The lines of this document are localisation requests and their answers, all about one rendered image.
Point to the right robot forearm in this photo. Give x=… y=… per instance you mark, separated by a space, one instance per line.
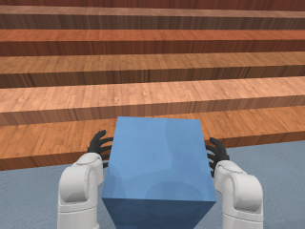
x=242 y=197

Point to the robot right hand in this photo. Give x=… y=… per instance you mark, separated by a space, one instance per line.
x=220 y=153

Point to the carton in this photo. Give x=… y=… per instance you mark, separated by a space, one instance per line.
x=158 y=175

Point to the left robot forearm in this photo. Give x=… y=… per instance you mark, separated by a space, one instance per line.
x=78 y=193

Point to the robot left hand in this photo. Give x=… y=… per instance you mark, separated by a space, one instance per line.
x=95 y=144

